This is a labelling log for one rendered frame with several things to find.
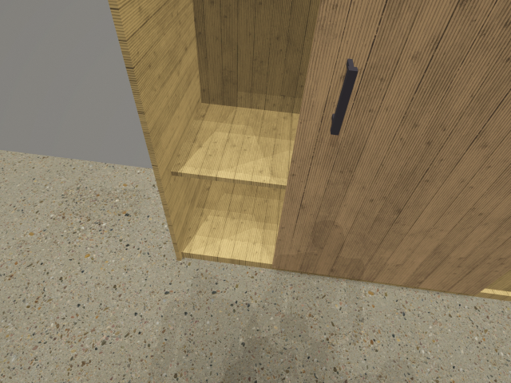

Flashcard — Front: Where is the wardrobe door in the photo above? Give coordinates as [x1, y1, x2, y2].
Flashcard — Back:
[272, 0, 511, 295]
[486, 270, 511, 291]

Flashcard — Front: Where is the handle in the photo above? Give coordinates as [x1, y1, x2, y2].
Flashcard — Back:
[331, 58, 358, 135]

